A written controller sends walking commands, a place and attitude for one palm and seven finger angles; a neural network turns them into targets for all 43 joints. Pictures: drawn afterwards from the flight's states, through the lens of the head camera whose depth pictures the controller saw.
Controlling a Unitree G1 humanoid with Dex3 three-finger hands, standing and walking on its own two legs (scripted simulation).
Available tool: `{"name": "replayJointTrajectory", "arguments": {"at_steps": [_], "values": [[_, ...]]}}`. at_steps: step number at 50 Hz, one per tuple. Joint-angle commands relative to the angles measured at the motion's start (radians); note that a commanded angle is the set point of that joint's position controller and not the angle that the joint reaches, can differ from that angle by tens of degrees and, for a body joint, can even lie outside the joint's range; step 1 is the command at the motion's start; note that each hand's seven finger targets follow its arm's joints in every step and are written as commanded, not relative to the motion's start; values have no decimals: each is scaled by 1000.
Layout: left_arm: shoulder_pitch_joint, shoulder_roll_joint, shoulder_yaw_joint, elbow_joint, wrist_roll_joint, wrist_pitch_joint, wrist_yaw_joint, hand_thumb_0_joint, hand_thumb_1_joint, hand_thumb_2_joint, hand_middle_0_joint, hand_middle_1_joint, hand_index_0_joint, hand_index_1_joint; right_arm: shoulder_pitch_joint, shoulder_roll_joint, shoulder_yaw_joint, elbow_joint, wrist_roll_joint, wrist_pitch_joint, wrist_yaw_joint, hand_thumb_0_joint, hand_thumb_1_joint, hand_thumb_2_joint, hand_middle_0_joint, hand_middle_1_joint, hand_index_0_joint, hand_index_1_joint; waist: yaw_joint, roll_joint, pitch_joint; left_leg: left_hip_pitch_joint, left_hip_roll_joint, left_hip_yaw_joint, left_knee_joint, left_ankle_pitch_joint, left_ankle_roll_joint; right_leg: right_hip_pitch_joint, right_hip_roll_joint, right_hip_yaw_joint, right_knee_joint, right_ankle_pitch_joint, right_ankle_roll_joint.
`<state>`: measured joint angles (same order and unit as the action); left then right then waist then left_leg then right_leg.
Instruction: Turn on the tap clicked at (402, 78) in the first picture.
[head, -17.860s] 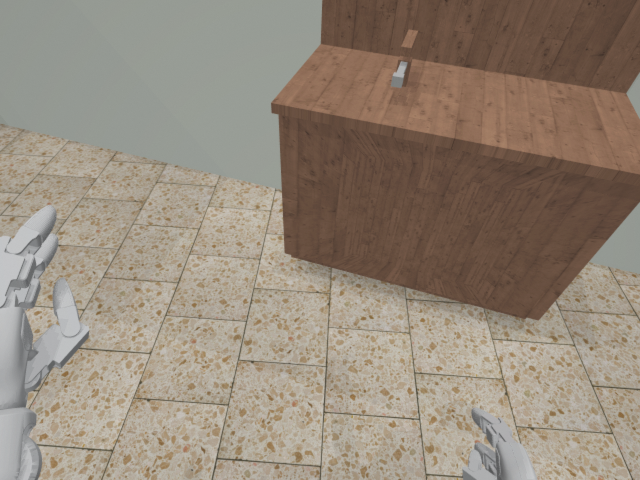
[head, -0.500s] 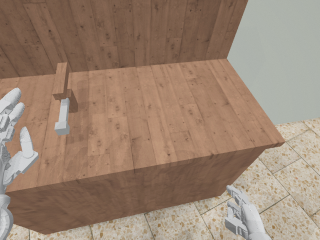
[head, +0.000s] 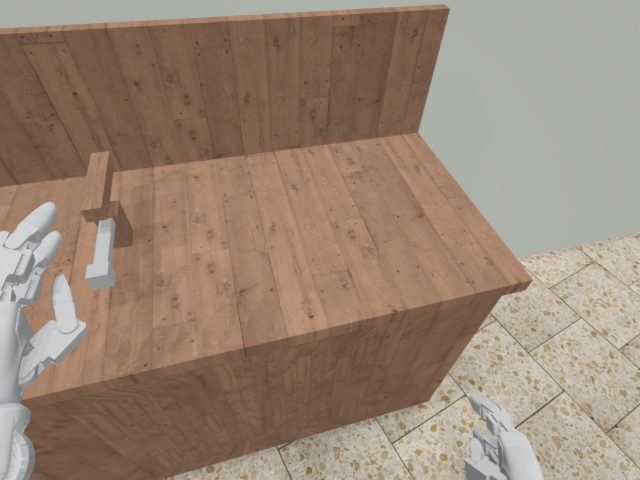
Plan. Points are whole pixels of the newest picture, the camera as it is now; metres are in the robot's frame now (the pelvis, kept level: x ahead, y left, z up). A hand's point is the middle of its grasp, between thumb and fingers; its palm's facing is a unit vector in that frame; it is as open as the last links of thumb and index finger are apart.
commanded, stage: come to a stop and stand still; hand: left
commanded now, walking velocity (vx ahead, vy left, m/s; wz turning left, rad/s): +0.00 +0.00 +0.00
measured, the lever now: (101, 275) +0.36 +0.34 +0.03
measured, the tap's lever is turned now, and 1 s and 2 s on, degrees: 0 0 0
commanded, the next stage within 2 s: look again from close up in 0.74 s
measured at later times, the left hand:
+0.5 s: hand (69, 271) +0.27 +0.27 +0.17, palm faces +0.35 -0.86 -0.37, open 7.4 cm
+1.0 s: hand (66, 290) +0.25 +0.27 +0.16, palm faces +0.36 -0.86 -0.35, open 7.4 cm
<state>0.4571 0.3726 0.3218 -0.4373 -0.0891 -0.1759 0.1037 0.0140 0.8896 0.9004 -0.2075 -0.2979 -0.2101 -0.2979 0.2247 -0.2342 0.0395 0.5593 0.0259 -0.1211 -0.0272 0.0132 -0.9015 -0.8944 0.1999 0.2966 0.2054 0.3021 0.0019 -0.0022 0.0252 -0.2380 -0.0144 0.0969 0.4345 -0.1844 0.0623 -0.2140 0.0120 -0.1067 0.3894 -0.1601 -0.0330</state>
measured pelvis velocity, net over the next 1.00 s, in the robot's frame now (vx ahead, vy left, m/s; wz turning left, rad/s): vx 0.03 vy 0.02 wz -0.02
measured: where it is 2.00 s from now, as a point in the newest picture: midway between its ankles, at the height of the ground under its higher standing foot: outside the picture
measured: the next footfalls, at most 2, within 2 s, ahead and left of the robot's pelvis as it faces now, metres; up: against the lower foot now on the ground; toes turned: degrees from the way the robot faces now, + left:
none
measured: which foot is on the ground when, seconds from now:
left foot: down 0.00-1.00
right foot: down 0.00-1.00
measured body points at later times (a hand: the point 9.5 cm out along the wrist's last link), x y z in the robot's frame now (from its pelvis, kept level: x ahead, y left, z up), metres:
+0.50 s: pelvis +0.03 +0.03 +0.00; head +0.07 +0.06 +0.44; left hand +0.24 +0.32 +0.18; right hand +0.20 -0.20 -0.07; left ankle +0.04 +0.07 -0.74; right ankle +0.03 -0.10 -0.74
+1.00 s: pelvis +0.03 +0.02 +0.00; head +0.05 +0.05 +0.45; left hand +0.23 +0.31 +0.18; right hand +0.21 -0.20 -0.07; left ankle +0.04 +0.07 -0.74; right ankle +0.03 -0.10 -0.74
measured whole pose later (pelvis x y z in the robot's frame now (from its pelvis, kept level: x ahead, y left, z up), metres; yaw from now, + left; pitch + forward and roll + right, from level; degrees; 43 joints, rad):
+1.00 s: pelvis +0.03 +0.02 +0.00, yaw -1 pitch +0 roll -2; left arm 0.42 0.36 0.36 -0.47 -0.06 -0.21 0.11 0.01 0.89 0.90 -0.21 -0.30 -0.21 -0.30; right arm 0.20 -0.19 0.03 0.55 0.01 -0.10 -0.03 0.01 -0.90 -0.89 0.20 0.30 0.21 0.30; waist 0.02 -0.02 0.05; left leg -0.21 -0.03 0.13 0.45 -0.24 0.09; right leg -0.19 0.00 -0.07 0.39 -0.19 0.00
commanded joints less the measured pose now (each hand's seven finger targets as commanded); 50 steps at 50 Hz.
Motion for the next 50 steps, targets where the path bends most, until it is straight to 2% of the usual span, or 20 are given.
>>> {"name": "replayJointTrajectory", "arguments": {"at_steps": [1,2,3,6,7,9,11,12,13,14,16,22,29,32,33,37,38,44,47,50], "values": [[-520,332,290,152,74,-108,-25,0,900,900,-200,-300,-200,-300,-61,-16,-25,-69,-24,-69,-17,0,-900,-900,200,300,200,300,19,-82,-124,15,55,-114,67,-26,-23,-125,-172,218,-115,-130,3],[-319,151,167,112,38,-84,-30,0,900,900,-200,-300,-200,-300,-74,-79,-77,-134,7,-69,-1,0,-900,-900,200,300,200,300,49,163,-151,114,65,-77,-19,-27,-41,-77,-126,247,-57,-70,-31],[-324,142,112,19,35,-110,-38,0,900,900,-200,-300,-200,-300,-41,-90,-76,-144,3,-78,4,0,-900,-900,200,300,200,300,38,185,-163,47,83,-55,-18,-106,-42,-22,-123,225,-50,-95,-6],[-129,116,70,-112,35,-127,-23,0,900,900,-200,-300,-200,-300,-77,-89,-66,-158,6,-86,30,0,-900,-900,200,300,200,300,54,57,-85,-39,89,-82,-68,-227,-24,6,-106,228,-75,-219,35],[-89,113,74,-123,32,-122,-17,0,900,900,-200,-300,-200,-300,-96,-84,-60,-159,11,-87,32,0,-900,-900,200,300,200,300,53,6,-73,-23,94,-92,-76,-228,-26,-11,-95,199,-80,-227,24],[-104,161,116,-147,43,-117,-8,0,900,900,-200,-300,-200,-300,-89,-90,-60,-164,3,-87,23,0,-900,-900,200,300,200,300,46,-72,-55,-33,97,-102,-83,-254,-26,-35,-83,194,-94,-264,17],[-127,207,179,-159,46,-123,-1,0,900,900,-200,-300,-200,-300,-88,-89,-59,-162,-6,-93,9,0,-900,-900,200,300,200,300,38,-94,-60,-27,100,-115,-87,-235,-25,-41,-80,197,-94,-252,12],[-173,263,229,-212,48,-127,7,0,900,900,-200,-300,-200,-300,-107,-93,-55,-159,-7,-90,3,0,-900,-900,200,300,200,300,36,-38,-68,-1,101,-114,-96,-190,-28,-42,-73,180,-72,-207,9],[-177,221,208,-199,45,-133,4,0,900,900,-200,-300,-200,-300,-96,-87,-56,-155,-13,-92,-3,0,-900,-900,200,300,200,300,30,-7,-93,-2,112,-127,-105,-166,-23,-11,-72,160,-42,-154,7],[-191,213,201,-221,43,-137,3,0,900,900,-200,-300,-200,-300,-92,-85,-54,-161,-13,-95,-4,0,-900,-900,200,300,200,300,31,63,-109,5,120,-137,-115,-132,-24,14,-65,152,-6,-94,5],[-203,215,196,-250,46,-143,5,0,900,900,-200,-300,-200,-300,-91,-82,-54,-158,-16,-103,-6,0,-900,-900,200,300,200,300,33,123,-135,18,140,-147,-116,-66,-23,49,-63,130,41,-1,8],[-95,162,162,-280,44,-131,5,0,900,900,-200,-300,-200,-300,-84,-83,-62,-140,-13,-108,9,0,-900,-900,200,300,200,300,23,84,-213,175,143,-117,1,441,-76,44,-61,90,63,187,6],[-86,154,151,-257,41,-108,-2,0,900,900,-200,-300,-200,-300,-68,-88,-72,-147,-17,-67,10,0,-900,-900,200,300,200,300,13,107,-162,176,175,-128,-28,536,-106,5,-52,70,67,73,5],[-115,190,178,-303,44,-104,6,0,900,900,-200,-300,-200,-300,-95,-84,-66,-160,-13,-57,4,0,-900,-900,200,300,200,300,15,115,-165,185,166,-123,-27,528,-116,15,-50,68,51,95,2],[-104,151,142,-276,37,-104,0,0,900,900,-200,-300,-200,-300,-85,-88,-62,-158,-22,-52,4,0,-900,-900,200,300,200,300,12,108,-159,169,164,-127,-39,508,-114,18,-47,67,52,76,1],[-114,180,164,-322,38,-96,11,0,900,900,-200,-300,-200,-300,-105,-85,-64,-169,-13,-47,-2,0,-900,-900,200,300,200,300,16,117,-178,171,155,-119,-31,460,-119,49,-56,80,34,131,-2],[-102,145,133,-285,33,-96,6,0,900,900,-200,-300,-200,-300,-94,-89,-60,-164,-22,-43,-2,0,-900,-900,200,300,200,300,14,104,-169,148,153,-120,-45,421,-114,52,-54,79,33,119,-1],[-100,148,136,-243,27,-84,12,0,900,900,-200,-300,-200,-300,-100,-89,-67,-167,-14,-33,-13,0,-900,-900,200,300,200,300,15,58,-151,73,132,-126,-62,196,-96,99,-76,122,-7,170,0],[-113,164,145,-252,32,-84,19,0,900,900,-200,-300,-200,-300,-121,-90,-64,-164,-9,-32,-19,0,-900,-900,200,300,200,300,16,73,-134,65,122,-131,-83,123,-94,81,-78,132,-16,136,-1],[-104,149,128,-221,28,-88,15,0,900,900,-200,-300,-200,-300,-112,-92,-66,-164,-14,-31,-22,0,-900,-900,200,300,200,300,18,40,-121,38,124,-136,-99,26,-70,82,-82,143,-37,91,4]]}}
